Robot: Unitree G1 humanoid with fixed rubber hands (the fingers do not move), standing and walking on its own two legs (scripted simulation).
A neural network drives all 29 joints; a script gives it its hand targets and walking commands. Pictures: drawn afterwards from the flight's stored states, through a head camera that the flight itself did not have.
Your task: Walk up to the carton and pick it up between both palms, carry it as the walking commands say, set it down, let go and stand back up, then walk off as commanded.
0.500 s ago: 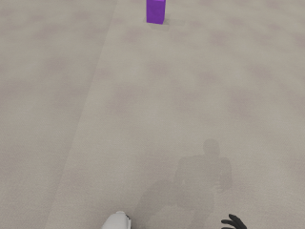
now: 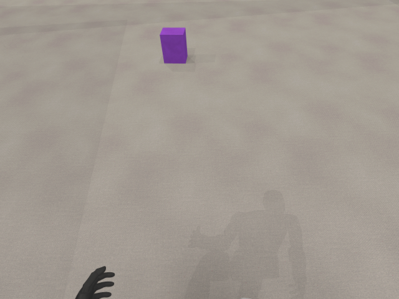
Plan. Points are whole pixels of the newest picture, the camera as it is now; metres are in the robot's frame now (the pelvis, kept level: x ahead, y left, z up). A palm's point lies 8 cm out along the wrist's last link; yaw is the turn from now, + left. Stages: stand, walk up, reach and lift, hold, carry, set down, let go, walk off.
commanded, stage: walk up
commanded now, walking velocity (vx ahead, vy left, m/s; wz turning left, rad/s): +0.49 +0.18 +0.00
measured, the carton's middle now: (174, 45) +2.37 +0.19 -0.62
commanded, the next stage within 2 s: none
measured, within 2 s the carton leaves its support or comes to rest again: neither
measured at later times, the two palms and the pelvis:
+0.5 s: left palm out of the picture +0.15 +0.30 -0.14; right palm (254, 210) +0.35 -0.15 -0.11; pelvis +0.22 +0.07 +0.00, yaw +0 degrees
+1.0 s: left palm (117, 158) +0.55 +0.25 -0.11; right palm (272, 187) +0.43 -0.22 -0.14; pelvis +0.45 +0.02 +0.01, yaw +1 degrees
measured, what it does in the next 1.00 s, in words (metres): walks ahead: left foot, then right foot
